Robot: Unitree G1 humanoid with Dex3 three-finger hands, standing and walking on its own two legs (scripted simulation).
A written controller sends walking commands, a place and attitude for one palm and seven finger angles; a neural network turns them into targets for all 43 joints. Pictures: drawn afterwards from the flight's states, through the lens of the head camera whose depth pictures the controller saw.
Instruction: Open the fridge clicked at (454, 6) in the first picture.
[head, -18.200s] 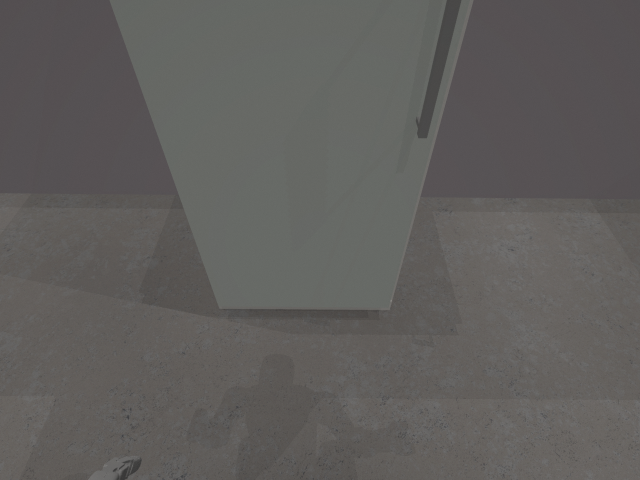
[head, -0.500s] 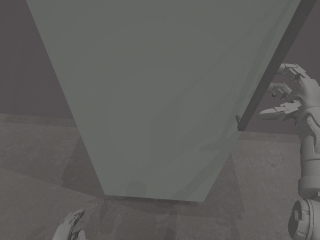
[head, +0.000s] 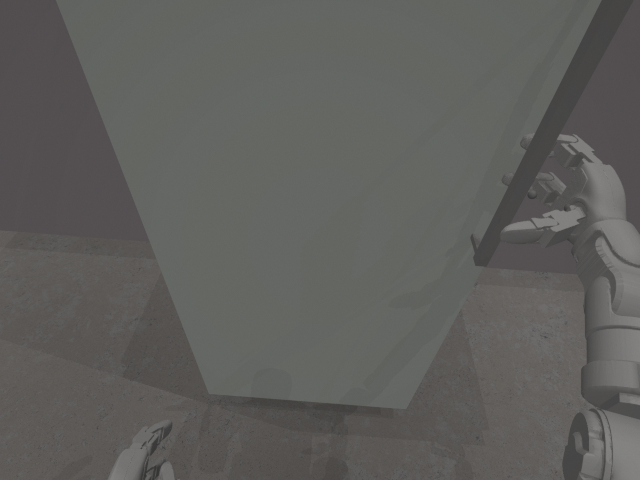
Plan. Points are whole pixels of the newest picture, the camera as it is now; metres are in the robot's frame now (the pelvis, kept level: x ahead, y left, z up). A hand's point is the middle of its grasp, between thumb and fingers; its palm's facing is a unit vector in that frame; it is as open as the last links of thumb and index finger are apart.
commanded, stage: slide the fingers in behind the handle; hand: right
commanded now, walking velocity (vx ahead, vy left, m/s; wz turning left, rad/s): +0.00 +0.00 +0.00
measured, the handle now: (528, 151) +0.46 -0.21 +0.23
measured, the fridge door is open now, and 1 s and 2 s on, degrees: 0 0 0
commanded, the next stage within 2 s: grip the handle and tug to test in 0.62 s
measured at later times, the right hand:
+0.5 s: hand (524, 190) +0.41 -0.20 +0.20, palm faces +0.03 +1.00 -0.01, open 13.9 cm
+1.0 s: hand (517, 187) +0.41 -0.19 +0.21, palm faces +0.02 +1.00 +0.00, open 12.1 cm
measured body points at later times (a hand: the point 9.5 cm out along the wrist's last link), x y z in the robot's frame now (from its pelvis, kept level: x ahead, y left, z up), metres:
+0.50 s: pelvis +0.00 +0.00 +0.00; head -0.01 +0.01 +0.45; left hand +0.12 +0.25 -0.10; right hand +0.41 -0.25 +0.20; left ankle -0.02 +0.11 -0.74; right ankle -0.01 -0.12 -0.74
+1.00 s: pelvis +0.00 +0.00 +0.00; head -0.01 +0.01 +0.45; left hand +0.13 +0.25 -0.10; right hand +0.40 -0.24 +0.21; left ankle -0.02 +0.11 -0.74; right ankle -0.01 -0.12 -0.74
